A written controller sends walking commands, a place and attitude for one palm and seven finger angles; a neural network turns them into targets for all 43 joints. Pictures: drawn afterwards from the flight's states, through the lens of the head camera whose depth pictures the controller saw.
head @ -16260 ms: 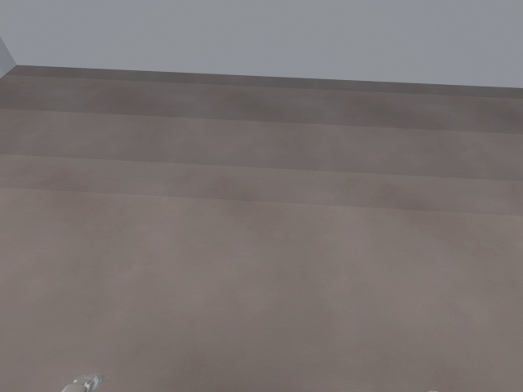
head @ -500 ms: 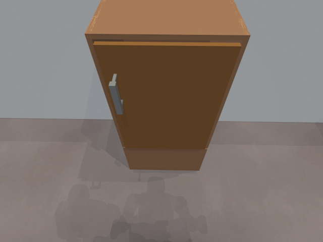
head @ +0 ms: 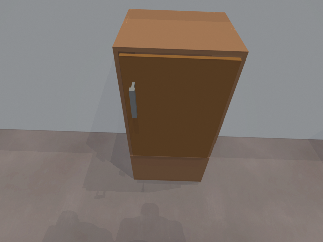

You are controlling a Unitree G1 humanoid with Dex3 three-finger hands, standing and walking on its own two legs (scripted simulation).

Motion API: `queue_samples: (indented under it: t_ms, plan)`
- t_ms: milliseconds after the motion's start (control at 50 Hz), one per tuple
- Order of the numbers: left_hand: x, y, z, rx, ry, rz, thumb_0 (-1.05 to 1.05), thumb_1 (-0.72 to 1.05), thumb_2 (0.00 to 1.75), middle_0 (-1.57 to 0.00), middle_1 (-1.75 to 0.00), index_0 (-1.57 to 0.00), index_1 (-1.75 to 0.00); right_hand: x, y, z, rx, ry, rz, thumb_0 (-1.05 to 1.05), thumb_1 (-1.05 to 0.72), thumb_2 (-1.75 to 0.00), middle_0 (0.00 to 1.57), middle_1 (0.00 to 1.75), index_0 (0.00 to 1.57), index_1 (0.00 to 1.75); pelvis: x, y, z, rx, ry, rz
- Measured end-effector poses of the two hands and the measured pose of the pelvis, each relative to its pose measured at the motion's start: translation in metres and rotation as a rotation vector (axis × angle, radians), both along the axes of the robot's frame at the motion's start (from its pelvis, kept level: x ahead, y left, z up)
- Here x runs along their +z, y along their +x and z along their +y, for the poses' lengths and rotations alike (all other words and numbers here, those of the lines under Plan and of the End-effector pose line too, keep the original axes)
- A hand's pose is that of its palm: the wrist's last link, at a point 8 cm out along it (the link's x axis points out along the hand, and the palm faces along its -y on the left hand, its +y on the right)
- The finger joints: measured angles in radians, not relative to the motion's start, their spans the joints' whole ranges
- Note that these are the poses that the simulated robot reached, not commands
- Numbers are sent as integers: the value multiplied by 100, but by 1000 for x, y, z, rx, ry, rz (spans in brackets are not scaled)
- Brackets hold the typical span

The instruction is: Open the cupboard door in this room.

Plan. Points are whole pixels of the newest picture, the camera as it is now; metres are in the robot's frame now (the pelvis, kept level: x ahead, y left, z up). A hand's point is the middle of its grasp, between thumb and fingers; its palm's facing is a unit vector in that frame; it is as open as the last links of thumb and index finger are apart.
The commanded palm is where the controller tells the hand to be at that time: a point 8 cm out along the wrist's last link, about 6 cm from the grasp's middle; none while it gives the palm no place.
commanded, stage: come to a stop and stand still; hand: left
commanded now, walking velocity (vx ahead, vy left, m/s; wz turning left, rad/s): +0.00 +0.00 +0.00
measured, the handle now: (134, 100) +0.61 +0.14 -0.02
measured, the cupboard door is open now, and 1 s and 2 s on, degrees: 0 0 0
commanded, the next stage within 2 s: look again from close up in 0.14 s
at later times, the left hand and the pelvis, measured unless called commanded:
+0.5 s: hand out of the picture +0.00 +0.14 -0.18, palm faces +0.02 -0.99 -0.15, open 7.3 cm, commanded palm none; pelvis +0.01 -0.01 +0.00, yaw +0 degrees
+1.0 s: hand out of the picture +0.02 +0.14 -0.17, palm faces +0.01 -0.98 -0.17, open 7.3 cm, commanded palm none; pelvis +0.02 -0.02 +0.00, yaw +0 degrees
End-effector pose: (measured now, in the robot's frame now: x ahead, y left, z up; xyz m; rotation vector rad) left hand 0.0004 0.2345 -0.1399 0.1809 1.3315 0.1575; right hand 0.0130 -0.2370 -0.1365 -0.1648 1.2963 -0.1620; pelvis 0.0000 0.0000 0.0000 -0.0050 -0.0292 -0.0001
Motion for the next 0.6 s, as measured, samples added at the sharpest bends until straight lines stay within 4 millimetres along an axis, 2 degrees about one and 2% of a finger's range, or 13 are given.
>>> queue_samples:
  t_ms: [120,240,320,460,600]
  plan:
    - [-3,-33,-11,25,-20,85,0,91,90,-20,-30,-20,-30,-3,-27,1,-15,9,80,1,-91,-90,20,30,20,30,0,-2,-3,4,1,5]
    - [-5,-44,-25,34,-45,123,0,91,90,-20,-30,-20,-30,-5,-34,7,-25,29,105,1,-90,-90,20,30,20,30,1,0,-6,2,2,10]
    - [-6,-38,-34,34,-59,113,0,91,90,-20,-30,-20,-30,-6,-29,12,-26,44,99,1,-90,-90,20,30,20,30,1,2,-9,2,3,9]
    - [-8,-16,-45,23,-75,59,0,91,90,-20,-30,-20,-30,-6,-16,12,-23,50,77,1,-92,-90,20,30,20,30,2,6,-13,1,3,2]
    - [-7,1,-43,7,-63,35,1,92,90,-20,-30,-20,-30,-4,-9,5,-30,40,62,1,-92,-90,20,30,20,30,2,9,-17,-3,4,-1]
